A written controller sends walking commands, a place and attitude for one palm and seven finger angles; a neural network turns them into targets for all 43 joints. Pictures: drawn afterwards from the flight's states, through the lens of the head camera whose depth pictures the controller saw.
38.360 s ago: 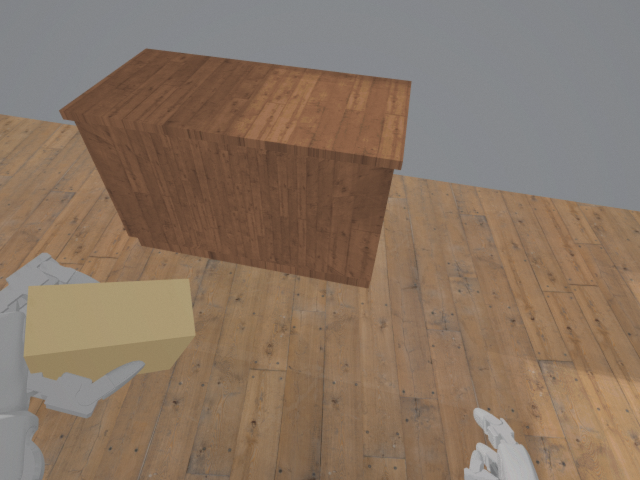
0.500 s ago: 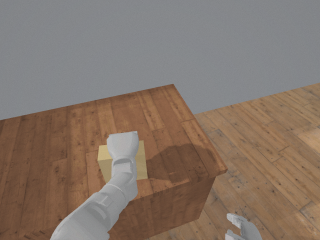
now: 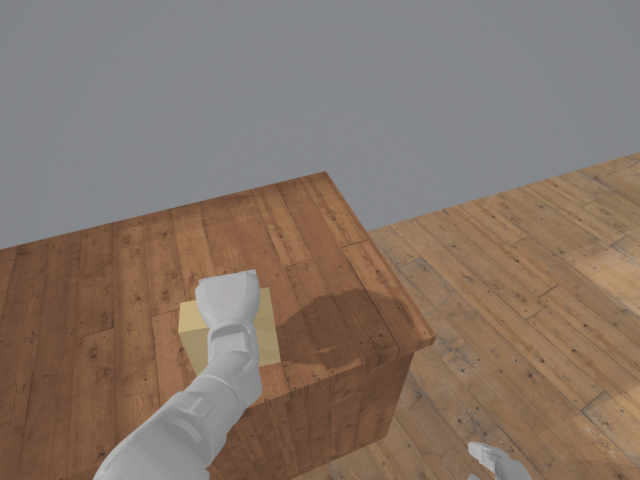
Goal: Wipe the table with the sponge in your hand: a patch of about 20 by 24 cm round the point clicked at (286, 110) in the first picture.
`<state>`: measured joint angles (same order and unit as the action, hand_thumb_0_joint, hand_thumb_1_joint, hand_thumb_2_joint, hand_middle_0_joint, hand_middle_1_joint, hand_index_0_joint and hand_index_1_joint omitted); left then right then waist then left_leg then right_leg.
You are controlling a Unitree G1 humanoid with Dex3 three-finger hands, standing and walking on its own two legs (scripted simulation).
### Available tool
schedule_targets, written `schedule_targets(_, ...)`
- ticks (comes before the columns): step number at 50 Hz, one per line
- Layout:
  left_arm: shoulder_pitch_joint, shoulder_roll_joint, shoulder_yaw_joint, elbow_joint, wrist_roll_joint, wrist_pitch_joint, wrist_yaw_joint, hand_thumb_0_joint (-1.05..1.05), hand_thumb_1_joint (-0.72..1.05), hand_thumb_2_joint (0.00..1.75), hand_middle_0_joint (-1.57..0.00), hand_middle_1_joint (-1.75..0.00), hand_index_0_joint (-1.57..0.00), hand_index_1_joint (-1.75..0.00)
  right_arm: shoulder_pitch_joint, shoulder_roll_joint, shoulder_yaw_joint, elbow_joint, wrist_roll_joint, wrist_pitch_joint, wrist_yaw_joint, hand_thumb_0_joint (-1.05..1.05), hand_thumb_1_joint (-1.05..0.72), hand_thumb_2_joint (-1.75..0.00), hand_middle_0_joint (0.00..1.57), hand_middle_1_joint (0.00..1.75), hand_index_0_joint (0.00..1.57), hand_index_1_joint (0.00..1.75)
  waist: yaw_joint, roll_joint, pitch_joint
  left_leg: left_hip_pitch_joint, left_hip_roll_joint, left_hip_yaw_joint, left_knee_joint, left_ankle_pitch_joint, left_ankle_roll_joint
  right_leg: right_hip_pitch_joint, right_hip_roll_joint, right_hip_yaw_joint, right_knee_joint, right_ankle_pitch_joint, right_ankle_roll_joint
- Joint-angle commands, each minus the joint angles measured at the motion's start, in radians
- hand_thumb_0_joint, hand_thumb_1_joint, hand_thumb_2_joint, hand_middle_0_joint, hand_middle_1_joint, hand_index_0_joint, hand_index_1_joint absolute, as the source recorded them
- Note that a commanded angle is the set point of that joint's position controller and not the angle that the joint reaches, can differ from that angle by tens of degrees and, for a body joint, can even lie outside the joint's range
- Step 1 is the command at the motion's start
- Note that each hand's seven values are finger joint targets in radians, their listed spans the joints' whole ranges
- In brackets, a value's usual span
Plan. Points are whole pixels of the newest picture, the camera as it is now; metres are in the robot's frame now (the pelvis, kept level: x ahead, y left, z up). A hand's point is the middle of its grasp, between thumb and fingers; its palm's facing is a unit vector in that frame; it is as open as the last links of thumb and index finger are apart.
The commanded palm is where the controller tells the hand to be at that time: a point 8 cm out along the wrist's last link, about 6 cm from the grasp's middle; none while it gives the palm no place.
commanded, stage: slide across to the third lane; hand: left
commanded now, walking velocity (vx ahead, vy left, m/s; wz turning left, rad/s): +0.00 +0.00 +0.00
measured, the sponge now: (235, 341) +0.34 +0.17 -0.07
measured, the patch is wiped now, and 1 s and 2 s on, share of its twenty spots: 0.85 0.90 1.00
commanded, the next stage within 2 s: wipe forward along the third lane in 0.26 s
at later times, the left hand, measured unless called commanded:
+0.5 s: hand (237, 318) +0.35 +0.16 -0.02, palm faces -0.12 -0.03 -0.99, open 9.9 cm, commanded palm +0.34 +0.14 +0.02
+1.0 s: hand (239, 289) +0.40 +0.17 -0.02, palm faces -0.11 +0.01 -0.99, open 9.9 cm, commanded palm +0.40 +0.16 +0.02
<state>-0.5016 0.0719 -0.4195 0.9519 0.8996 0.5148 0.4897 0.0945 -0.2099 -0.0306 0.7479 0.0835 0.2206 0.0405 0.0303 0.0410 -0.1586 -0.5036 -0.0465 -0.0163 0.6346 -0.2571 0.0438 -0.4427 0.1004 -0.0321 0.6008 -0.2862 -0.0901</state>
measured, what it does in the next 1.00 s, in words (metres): stands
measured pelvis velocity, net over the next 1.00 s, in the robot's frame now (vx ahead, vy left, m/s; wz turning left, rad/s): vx -0.03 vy -0.01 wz -0.01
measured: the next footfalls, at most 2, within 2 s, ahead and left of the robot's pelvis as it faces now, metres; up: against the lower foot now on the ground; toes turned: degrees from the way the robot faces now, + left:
none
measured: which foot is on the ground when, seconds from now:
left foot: down 0.00-1.00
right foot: down 0.00-1.00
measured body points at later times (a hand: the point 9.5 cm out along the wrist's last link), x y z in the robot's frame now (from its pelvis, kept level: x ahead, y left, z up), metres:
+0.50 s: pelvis +0.01 +0.00 +0.00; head +0.01 -0.02 +0.45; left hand +0.35 +0.16 +0.03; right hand +0.20 -0.22 -0.11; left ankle +0.03 +0.09 -0.72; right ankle +0.01 -0.06 -0.72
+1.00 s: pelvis -0.03 -0.01 -0.02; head +0.02 -0.01 +0.43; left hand +0.40 +0.16 +0.04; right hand +0.07 -0.26 -0.16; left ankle +0.03 +0.09 -0.72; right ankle +0.01 -0.06 -0.72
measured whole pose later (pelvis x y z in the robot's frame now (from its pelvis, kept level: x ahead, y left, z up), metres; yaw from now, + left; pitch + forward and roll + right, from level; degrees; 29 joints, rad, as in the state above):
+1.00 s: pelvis -0.03 -0.01 -0.02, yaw +0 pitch +14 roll -1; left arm -0.84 0.15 -0.23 1.26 0.93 0.48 0.47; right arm 0.17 -0.22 -0.01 0.78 0.07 0.14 -0.02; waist -0.07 0.05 -0.18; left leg -0.76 -0.03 -0.02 0.78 -0.27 0.04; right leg -0.70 0.11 -0.05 0.75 -0.30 -0.10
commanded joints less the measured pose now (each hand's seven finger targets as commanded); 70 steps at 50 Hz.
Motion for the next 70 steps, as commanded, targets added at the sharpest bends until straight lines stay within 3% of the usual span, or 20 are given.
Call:
schedule_targets(1,-0.278,-0.086,-0.029,-0.114,0.006,-0.029,-0.018,0.00,0.10,1.30,-1.20,-1.60,-1.20,-1.60,-0.163,-0.105,-0.027,-0.149,-0.003,-0.034,0.004,0.00,-0.90,-0.90,0.20,0.30,0.20,0.30,-0.039,-0.127,-0.172,0.132,0.022,-0.029,-0.062,0.062,0.002,0.058,-0.065,0.082,-0.121,0.168,0.014)
schedule_targets(8,-0.217,-0.036,0.011,-0.165,-0.001,-0.036,-0.030,0.00,0.10,1.30,-1.20,-1.60,-1.20,-1.60,-0.178,-0.108,-0.026,-0.166,-0.006,-0.024,-0.001,0.00,-0.90,-0.90,0.20,0.30,0.20,0.30,-0.025,-0.149,-0.199,0.129,0.015,-0.022,-0.053,0.111,0.003,0.125,-0.073,0.106,-0.115,0.282,0.017)
schedule_targets(13,-0.237,-0.045,-0.011,-0.181,0.016,-0.024,-0.041,0.00,0.10,1.30,-1.20,-1.60,-1.20,-1.60,-0.186,-0.106,-0.022,-0.169,-0.003,-0.017,-0.004,0.00,-0.90,-0.90,0.20,0.30,0.20,0.30,-0.035,-0.129,-0.174,0.145,0.017,-0.026,-0.060,0.117,0.003,0.105,-0.071,0.101,-0.117,0.276,0.014)
schedule_targets(15,-0.215,-0.032,0.003,-0.178,0.021,-0.023,-0.041,0.00,0.10,1.30,-1.20,-1.60,-1.20,-1.60,-0.180,-0.107,-0.023,-0.167,-0.005,-0.015,-0.003,0.00,-0.90,-0.90,0.20,0.30,0.20,0.30,-0.025,-0.120,-0.196,0.144,0.015,-0.022,-0.055,0.124,0.001,0.116,-0.073,0.104,-0.113,0.292,0.012)
schedule_targets(17,-0.209,-0.069,-0.022,-0.202,0.016,-0.027,-0.050,0.00,0.10,1.30,-1.20,-1.60,-1.20,-1.60,-0.189,-0.101,-0.023,-0.181,-0.002,-0.016,0.000,0.00,-0.90,-0.90,0.20,0.30,0.20,0.30,-0.022,-0.132,-0.212,0.149,0.016,-0.027,-0.054,0.148,0.003,0.126,-0.071,0.093,-0.105,0.316,0.010)
schedule_targets(18,-0.199,-0.042,-0.007,-0.195,0.017,-0.026,-0.048,0.00,0.10,1.30,-1.20,-1.60,-1.20,-1.60,-0.186,-0.107,-0.025,-0.176,-0.004,-0.015,-0.002,0.00,-0.90,-0.90,0.20,0.30,0.20,0.30,-0.024,-0.146,-0.199,0.148,0.015,-0.023,-0.054,0.136,0.004,0.127,-0.071,0.103,-0.113,0.307,0.013)
schedule_targets(21,-0.271,-0.010,0.021,-0.129,0.026,-0.017,-0.044,0.00,0.10,1.30,-1.20,-1.60,-1.20,-1.60,-0.175,-0.110,-0.017,-0.154,-0.006,-0.013,-0.014,0.00,-0.90,-0.90,0.20,0.30,0.20,0.30,-0.045,-0.150,-0.147,0.110,0.013,-0.023,-0.055,0.088,0.001,0.087,-0.074,0.110,-0.123,0.261,0.018)
schedule_targets(27,-0.379,0.052,0.098,-0.060,0.047,-0.052,-0.036,0.00,0.10,1.30,-1.20,-1.60,-1.20,-1.60,-0.144,-0.111,-0.014,-0.136,-0.016,-0.030,-0.039,0.00,-0.90,-0.90,0.20,0.30,0.20,0.30,-0.057,-0.157,-0.175,0.050,0.012,-0.024,-0.034,0.051,-0.001,0.060,-0.078,0.111,-0.102,0.225,0.022)
schedule_targets(33,-0.447,0.074,0.115,0.027,0.088,-0.072,-0.013,0.00,0.10,1.30,-1.20,-1.60,-1.20,-1.60,-0.101,-0.116,-0.018,-0.118,-0.026,-0.047,-0.055,0.00,-0.90,-0.90,0.20,0.30,0.20,0.30,-0.088,-0.151,-0.181,-0.023,0.015,-0.020,0.008,-0.004,-0.002,-0.014,-0.079,0.118,-0.079,0.161,0.030)
schedule_targets(36,-0.492,0.101,0.144,0.099,0.080,-0.059,0.005,0.00,0.10,1.30,-1.20,-1.60,-1.20,-1.60,-0.078,-0.122,-0.015,-0.102,-0.028,-0.059,-0.059,0.00,-0.90,-0.90,0.20,0.30,0.20,0.30,-0.104,-0.161,-0.162,-0.076,0.018,-0.018,0.023,-0.061,-0.004,-0.063,-0.079,0.117,-0.084,0.067,0.036)
schedule_targets(39,-0.558,0.117,0.158,0.125,0.075,-0.056,0.019,0.00,0.10,1.30,-1.20,-1.60,-1.20,-1.60,-0.057,-0.126,-0.018,-0.094,-0.029,-0.074,-0.061,0.00,-0.90,-0.90,0.20,0.30,0.20,0.30,-0.116,-0.136,-0.189,-0.102,0.022,-0.014,0.042,-0.086,-0.002,-0.093,-0.079,0.113,-0.070,0.016,0.041)
schedule_targets(43,-0.638,0.203,0.201,0.173,0.070,-0.047,0.022,0.00,0.10,1.30,-1.20,-1.60,-1.20,-1.60,-0.025,-0.139,-0.016,-0.087,-0.026,-0.092,-0.067,0.00,-0.90,-0.90,0.20,0.30,0.20,0.30,-0.130,-0.133,-0.205,-0.157,0.023,-0.012,0.057,-0.126,0.000,-0.112,-0.078,0.118,-0.061,-0.072,0.049)
schedule_targets(45,-0.671,0.197,0.190,0.187,0.070,-0.042,0.020,0.00,0.10,1.30,-1.20,-1.60,-1.20,-1.60,-0.008,-0.140,-0.016,-0.086,-0.024,-0.101,-0.067,0.00,-0.90,-0.90,0.20,0.30,0.20,0.30,-0.142,-0.118,-0.212,-0.171,0.023,-0.008,0.069,-0.143,0.002,-0.131,-0.078,0.123,-0.061,-0.105,0.052)
schedule_targets(50,-0.736,0.253,0.213,0.232,0.055,-0.031,0.008,0.00,0.10,1.30,-1.20,-1.60,-1.20,-1.60,0.038,-0.152,-0.014,-0.083,-0.018,-0.123,-0.063,0.00,-0.90,-0.90,0.20,0.30,0.20,0.30,-0.153,-0.107,-0.248,-0.204,0.027,-0.006,0.078,-0.163,0.005,-0.136,-0.073,0.126,-0.052,-0.155,0.059)
schedule_targets(52,-0.751,0.253,0.216,0.236,0.041,-0.036,-0.002,0.00,0.10,1.30,-1.20,-1.60,-1.20,-1.60,0.050,-0.152,-0.015,-0.088,-0.016,-0.134,-0.060,0.00,-0.90,-0.90,0.20,0.30,0.20,0.30,-0.157,-0.114,-0.262,-0.215,0.030,-0.011,0.081,-0.159,0.007,-0.120,-0.073,0.126,-0.051,-0.138,0.058)
schedule_targets(53,-0.749,0.305,0.243,0.257,0.047,-0.038,-0.002,0.00,0.10,1.30,-1.20,-1.60,-1.20,-1.60,0.069,-0.163,-0.014,-0.082,-0.017,-0.137,-0.061,0.00,-0.90,-0.90,0.20,0.30,0.20,0.30,-0.158,-0.134,-0.266,-0.234,0.031,-0.009,0.088,-0.161,0.008,-0.116,-0.070,0.132,-0.046,-0.145,0.060)
schedule_targets(59,-0.784,0.320,0.238,0.291,0.066,-0.050,-0.014,0.00,0.10,1.30,-1.20,-1.60,-1.20,-1.60,0.117,-0.172,-0.016,-0.076,-0.017,-0.163,-0.047,0.00,-0.90,-0.90,0.20,0.30,0.20,0.30,-0.177,-0.095,-0.251,-0.262,0.035,-0.010,0.107,-0.166,0.012,-0.165,-0.062,0.120,-0.029,-0.137,0.058)
schedule_targets(61,-0.800,0.304,0.226,0.286,0.062,-0.053,-0.013,0.00,0.10,1.30,-1.20,-1.60,-1.20,-1.60,0.128,-0.171,-0.015,-0.076,-0.018,-0.172,-0.042,0.00,-0.90,-0.90,0.20,0.30,0.20,0.30,-0.183,-0.085,-0.263,-0.266,0.036,-0.009,0.116,-0.157,0.013,-0.161,-0.063,0.126,-0.024,-0.109,0.059)
schedule_targets(66,-0.778,0.338,0.254,0.311,0.058,-0.050,-0.016,0.00,0.10,1.30,-1.20,-1.60,-1.20,-1.60,0.158,-0.177,-0.014,-0.076,-0.019,-0.178,-0.031,0.00,-0.90,-0.90,0.20,0.30,0.20,0.30,-0.180,-0.105,-0.313,-0.290,0.040,-0.003,0.140,-0.109,0.015,-0.105,-0.068,0.133,-0.006,0.018,0.062)
schedule_targets(70,-0.793,0.356,0.256,0.324,0.079,-0.045,-0.026,0.00,0.10,1.30,-1.20,-1.60,-1.20,-1.60,0.177,-0.182,-0.011,-0.072,-0.022,-0.174,-0.025,0.00,-0.90,-0.90,0.20,0.30,0.20,0.30,-0.193,-0.101,-0.303,-0.292,0.042,-0.004,0.148,-0.079,0.019,-0.115,-0.062,0.116,0.011,0.100,0.064)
